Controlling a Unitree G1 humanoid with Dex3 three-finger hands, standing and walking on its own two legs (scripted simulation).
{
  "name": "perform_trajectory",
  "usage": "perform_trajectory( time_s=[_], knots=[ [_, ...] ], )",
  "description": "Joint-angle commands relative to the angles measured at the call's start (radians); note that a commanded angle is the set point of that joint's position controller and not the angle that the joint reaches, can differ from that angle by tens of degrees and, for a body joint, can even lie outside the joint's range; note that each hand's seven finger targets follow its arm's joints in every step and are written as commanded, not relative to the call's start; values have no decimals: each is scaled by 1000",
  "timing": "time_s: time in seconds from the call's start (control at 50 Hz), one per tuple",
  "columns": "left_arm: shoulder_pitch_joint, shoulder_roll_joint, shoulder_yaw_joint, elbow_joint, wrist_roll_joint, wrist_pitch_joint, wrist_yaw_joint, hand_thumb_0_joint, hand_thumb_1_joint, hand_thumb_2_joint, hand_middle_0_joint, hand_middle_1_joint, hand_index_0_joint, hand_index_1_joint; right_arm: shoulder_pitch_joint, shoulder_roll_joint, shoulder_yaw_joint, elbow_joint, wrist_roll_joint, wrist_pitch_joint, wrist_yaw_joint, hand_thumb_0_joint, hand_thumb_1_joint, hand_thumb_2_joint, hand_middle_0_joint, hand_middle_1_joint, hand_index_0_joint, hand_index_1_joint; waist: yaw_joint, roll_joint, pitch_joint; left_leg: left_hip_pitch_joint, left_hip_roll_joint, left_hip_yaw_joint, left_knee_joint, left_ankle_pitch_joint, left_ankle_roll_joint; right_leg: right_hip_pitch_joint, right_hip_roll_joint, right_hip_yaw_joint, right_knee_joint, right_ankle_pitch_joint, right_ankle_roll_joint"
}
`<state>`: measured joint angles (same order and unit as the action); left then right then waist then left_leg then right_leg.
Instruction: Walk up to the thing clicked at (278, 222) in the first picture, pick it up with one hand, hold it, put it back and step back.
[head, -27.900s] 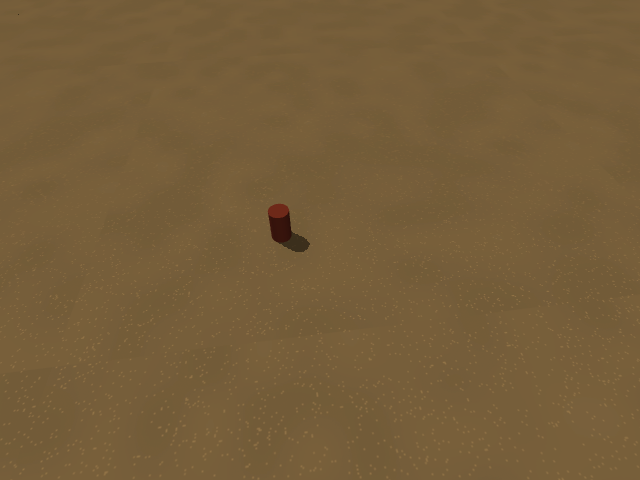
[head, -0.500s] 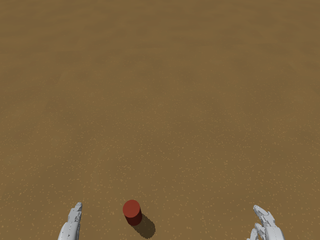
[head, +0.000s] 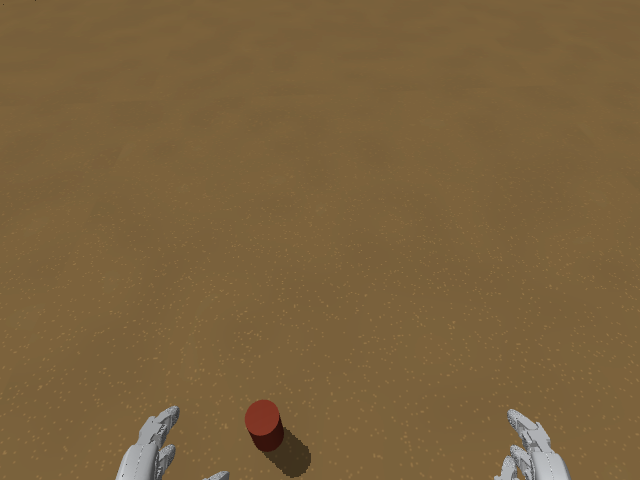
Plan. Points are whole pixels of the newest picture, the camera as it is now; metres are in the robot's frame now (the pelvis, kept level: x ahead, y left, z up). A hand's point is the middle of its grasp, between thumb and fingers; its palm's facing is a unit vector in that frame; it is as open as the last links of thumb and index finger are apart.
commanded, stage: stand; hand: left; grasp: from the side
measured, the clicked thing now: (265, 426) +0.41 +0.19 -0.65
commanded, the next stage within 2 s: none
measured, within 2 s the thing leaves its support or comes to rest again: neither
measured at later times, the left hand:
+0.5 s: hand out of the picture +0.06 +0.26 -0.11, palm faces -0.02 -0.94 -0.34, open 7.4 cm
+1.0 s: hand out of the picture +0.02 +0.25 -0.10, palm faces -0.03 -0.93 -0.35, open 7.4 cm
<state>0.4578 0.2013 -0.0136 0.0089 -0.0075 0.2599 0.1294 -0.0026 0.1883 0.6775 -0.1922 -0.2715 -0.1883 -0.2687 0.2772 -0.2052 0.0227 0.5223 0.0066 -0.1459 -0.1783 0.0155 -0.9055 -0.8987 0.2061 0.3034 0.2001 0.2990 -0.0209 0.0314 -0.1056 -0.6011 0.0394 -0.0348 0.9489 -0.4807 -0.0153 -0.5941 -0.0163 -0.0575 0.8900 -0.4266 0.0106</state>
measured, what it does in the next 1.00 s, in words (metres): rises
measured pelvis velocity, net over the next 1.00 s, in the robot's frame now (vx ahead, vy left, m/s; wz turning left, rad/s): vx -0.03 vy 0.00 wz -0.01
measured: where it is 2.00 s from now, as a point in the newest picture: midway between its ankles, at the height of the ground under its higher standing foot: outside the picture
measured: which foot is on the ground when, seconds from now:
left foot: down 0.00-1.00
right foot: down 0.00-1.00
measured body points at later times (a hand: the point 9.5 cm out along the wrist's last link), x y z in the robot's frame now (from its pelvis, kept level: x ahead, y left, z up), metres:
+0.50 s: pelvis -0.01 +0.01 +0.04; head -0.01 +0.02 +0.49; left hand +0.06 +0.31 -0.09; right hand +0.06 -0.28 -0.09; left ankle +0.00 +0.13 -0.69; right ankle +0.01 -0.13 -0.69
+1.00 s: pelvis -0.03 +0.00 +0.06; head -0.03 -0.01 +0.50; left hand +0.02 +0.30 -0.08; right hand +0.03 -0.29 -0.09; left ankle +0.00 +0.13 -0.69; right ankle +0.01 -0.13 -0.69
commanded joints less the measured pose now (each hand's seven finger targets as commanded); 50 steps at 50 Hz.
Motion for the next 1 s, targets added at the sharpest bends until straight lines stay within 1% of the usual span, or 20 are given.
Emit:
perform_trajectory(
  time_s=[0.0, 0.02, 0.04, 0.08, 0.12, 0.14, 0.18, 0.22, 0.24, 0.34, 0.44, 0.46, 0.52, 0.6, 0.62, 0.68, 0.74, 0.9, 0.96, 0.98],
  knots=[
    [-24, 95, 55, -191, 10, -53, 15, 0, 900, 900, -200, -300, -200, -301, -49, -117, -47, -154, -3, -51, -17, 0, -900, -900, 200, 300, 200, 300, -1, -10, -102, 62, -34, 34, -143, 267, 22, 99, 24, -5, -131, 234, -15],
    [-185, 230, 99, 160, 101, -166, -30, 0, 900, 900, -200, -300, -200, -301, -107, -255, -85, 52, -118, 27, 43, 0, -900, -900, 200, 300, 200, 300, 38, -79, 31, 106, 7, -21, -174, 400, 48, 209, -59, 95, -156, 334, -82],
    [-156, 245, 107, 262, 110, -208, -54, 0, 900, 900, -200, -300, -200, -301, -80, -244, -92, 95, -123, 59, 75, 0, -900, -900, 200, 300, 200, 300, 32, -110, -30, 147, 9, 2, -171, 379, 65, 226, -75, 123, -164, 325, -109],
    [-162, 259, 95, 338, 85, -255, -81, 0, 900, 900, -200, -300, -200, -301, -83, -248, -100, 106, -97, 79, 106, 0, -900, -900, 200, 300, 200, 300, 28, -42, -32, 177, 5, -35, -205, 313, 86, 236, -84, 143, -178, 278, -112],
    [-202, 249, 87, 418, 68, -272, -97, 0, 900, 900, -200, -300, -200, -301, -107, -238, -101, 131, -68, 83, 137, 0, -900, -900, 200, 300, 200, 300, 40, -51, -9, 199, -5, -35, -252, 218, 81, 217, -86, 144, -220, 191, -96],
    [-215, 258, 87, 460, 59, -280, -101, 0, 900, 900, -200, -300, -200, -301, -111, -237, -103, 143, -61, 83, 144, 0, -900, -900, 200, 300, 200, 300, 35, -61, -16, 229, -3, -33, -255, 257, 76, 231, -86, 138, -232, 242, -89],
    [-263, 267, 84, 535, 56, -288, -100, 0, 900, 900, -200, -300, -200, -301, -103, -235, -102, 186, -59, 89, 152, 0, -900, -900, 200, 300, 200, 300, 23, -55, 10, 252, 1, -40, -304, 259, 69, 231, -91, 140, -261, 247, -77],
    [-265, 273, 83, 608, 54, -297, -98, 0, 900, 900, -200, -300, -200, -301, -125, -241, -105, 224, -60, 95, 157, 0, -900, -900, 200, 300, 200, 300, 34, -32, 21, 265, 5, -44, -331, 276, 67, 276, -92, 130, -288, 270, -67],
    [-279, 276, 83, 638, 51, -297, -98, 0, 900, 900, -200, -300, -200, -301, -119, -241, -104, 242, -60, 99, 158, 0, -900, -900, 200, 300, 200, 300, 27, -33, 39, 276, 7, -46, -358, 265, 66, 268, -93, 131, -304, 243, -66],
    [-284, 280, 76, 778, 44, -300, -95, 0, 900, 900, -200, -300, -200, -301, -129, -257, -99, 325, -54, 109, 160, 0, -900, -900, 200, 300, 200, 300, 36, -2, 54, 327, 28, -67, -462, 291, 56, 358, -87, 113, -372, 278, -49],
    [-291, 294, 68, 893, 38, -293, -91, 0, 900, 900, -200, -300, -200, -301, -122, -279, -93, 404, -45, 116, 154, 0, -900, -900, 200, 300, 200, 300, 33, -15, 79, 389, 42, -70, -546, 349, 47, 415, -95, 112, -438, 314, -41],
    [-305, 291, 64, 908, 35, -290, -93, 0, 900, 900, -200, -300, -200, -301, -116, -287, -91, 420, -44, 118, 154, 0, -900, -900, 200, 300, 200, 300, 29, -10, 113, 365, 45, -76, -581, 299, 45, 417, -88, 111, -456, 261, -36],
    [-299, 296, 61, 959, 33, -287, -96, 0, 900, 900, -200, -300, -200, -301, -135, -304, -91, 453, -42, 118, 154, 0, -900, -900, 200, 300, 200, 300, 37, 12, 128, 383, 57, -90, -638, 254, 45, 439, -88, 106, -485, 246, -30],
    [-309, 304, 57, 1011, 33, -287, -97, 0, 900, 900, -200, -300, -200, -301, -131, -299, -86, 490, -36, 118, 154, 0, -900, -900, 200, 300, 200, 300, 31, -18, 126, 426, 59, -79, -661, 305, 40, 451, -100, 113, -516, 278, -27],
    [-308, 307, 55, 1019, 34, -286, -97, 0, 900, 900, -200, -300, -200, -301, -131, -304, -86, 499, -37, 118, 154, 0, -900, -900, 200, 300, 200, 300, 34, -15, 139, 428, 59, -79, -676, 273, 36, 442, -98, 112, -525, 261, -23],
    [-309, 305, 51, 1044, 35, -289, -98, 0, 900, 900, -200, -300, -200, -301, -141, -301, -84, 515, -34, 119, 158, 0, -900, -900, 200, 300, 200, 300, 35, -32, 152, 431, 55, -73, -682, 284, 35, 447, -104, 116, -548, 254, -21],
    [-306, 307, 49, 1064, 35, -286, -100, 0, 900, 900, -200, -300, -200, -301, -151, -303, -84, 528, -33, 125, 160, 0, -900, -900, 200, 300, 200, 300, 37, -34, 182, 418, 57, -79, -703, 190, 36, 422, -98, 119, -571, 183, -18],
    [-323, 324, 51, 1081, 34, -290, -102, 0, 900, 900, -200, -300, -200, -301, -148, -301, -79, 548, -30, 130, 168, 0, -900, -900, 200, 300, 200, 300, 29, -44, 174, 428, 52, -64, -688, 169, 37, 402, -109, 144, -611, 116, -19],
    [-337, 329, 52, 1084, 32, -291, -103, 0, 900, 900, -200, -300, -200, -301, -149, -299, -76, 551, -30, 129, 168, 0, -900, -900, 200, 300, 200, 300, 25, -45, 160, 439, 54, -57, -681, 202, 35, 405, -114, 150, -613, 141, -21],
    [-338, 335, 55, 1085, 31, -290, -104, 0, 900, 900, -200, -300, -200, -301, -146, -302, -76, 554, -31, 130, 167, 0, -900, -900, 200, 300, 200, 300, 26, -45, 173, 426, 53, -60, -691, 174, 33, 392, -108, 151, -616, 122, -20]
  ],
)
